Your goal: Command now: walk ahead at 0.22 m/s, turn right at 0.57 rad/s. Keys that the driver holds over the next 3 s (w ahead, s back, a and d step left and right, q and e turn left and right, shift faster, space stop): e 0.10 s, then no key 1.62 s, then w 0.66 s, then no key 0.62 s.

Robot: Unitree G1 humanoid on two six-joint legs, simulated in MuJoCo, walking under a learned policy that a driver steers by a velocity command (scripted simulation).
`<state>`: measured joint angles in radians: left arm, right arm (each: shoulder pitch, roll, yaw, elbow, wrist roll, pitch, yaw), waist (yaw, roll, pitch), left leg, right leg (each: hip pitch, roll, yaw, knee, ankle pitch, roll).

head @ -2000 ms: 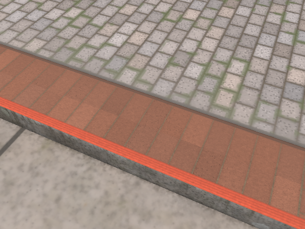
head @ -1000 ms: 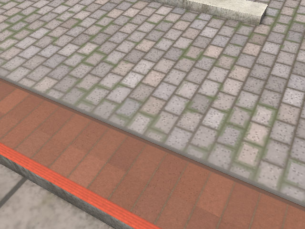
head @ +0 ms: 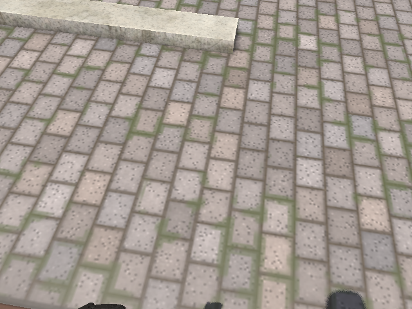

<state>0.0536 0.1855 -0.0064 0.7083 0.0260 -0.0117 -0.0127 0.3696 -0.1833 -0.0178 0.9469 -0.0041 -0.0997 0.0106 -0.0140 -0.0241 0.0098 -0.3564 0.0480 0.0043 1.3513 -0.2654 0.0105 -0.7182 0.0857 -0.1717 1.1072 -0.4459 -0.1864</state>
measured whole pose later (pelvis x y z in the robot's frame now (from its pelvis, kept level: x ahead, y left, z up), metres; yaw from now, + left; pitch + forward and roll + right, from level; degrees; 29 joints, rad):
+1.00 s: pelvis +0.23 +0.00 +0.08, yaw -11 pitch +0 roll +0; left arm 0.26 0.19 0.03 0.78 0.01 -0.02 0.03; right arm 0.20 -0.19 -0.03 0.77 -0.01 -0.02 -0.02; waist -0.01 0.02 0.00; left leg -0.35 0.00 -0.01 0.56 -0.21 0.00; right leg -0.26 -0.01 0.03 0.59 -0.34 0.01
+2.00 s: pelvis +0.30 +0.01 +0.08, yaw -10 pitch +0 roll +0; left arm 0.38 0.23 0.05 1.01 -0.03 -0.06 0.02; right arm 0.28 -0.21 -0.06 1.02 0.02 -0.09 0.00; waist -0.01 -0.04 -0.01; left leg -0.25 -0.02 0.06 0.57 -0.30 0.05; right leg -0.20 -0.03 0.04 0.76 -0.45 -0.03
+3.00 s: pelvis +0.66 -0.11 +0.09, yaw -9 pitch +1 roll -1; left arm 0.17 0.22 0.01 1.01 0.01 -0.03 0.01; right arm 0.18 -0.22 -0.05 0.96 -0.01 -0.01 -0.04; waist 0.01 -0.01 0.00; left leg -0.31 0.05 -0.01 0.51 -0.21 -0.03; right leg -0.21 0.03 -0.07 0.46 -0.26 -0.04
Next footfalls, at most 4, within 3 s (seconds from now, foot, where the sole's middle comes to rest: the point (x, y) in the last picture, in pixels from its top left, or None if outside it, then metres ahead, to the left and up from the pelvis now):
0.48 left None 0.34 0.10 -0.68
0.82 right None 0.23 -0.13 -0.68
2.44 right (269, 239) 0.67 -0.21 -0.68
2.86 left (202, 202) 0.81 0.01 -0.68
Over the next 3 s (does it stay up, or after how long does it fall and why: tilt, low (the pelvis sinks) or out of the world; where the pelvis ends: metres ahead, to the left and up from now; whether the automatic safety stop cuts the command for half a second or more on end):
stays up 0.66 -0.11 0.09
